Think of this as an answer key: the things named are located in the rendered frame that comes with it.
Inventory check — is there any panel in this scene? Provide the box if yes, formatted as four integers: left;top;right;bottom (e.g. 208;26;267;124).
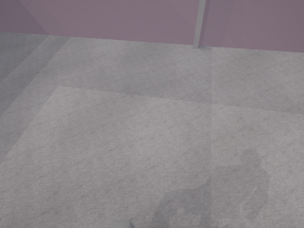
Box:
193;0;206;48

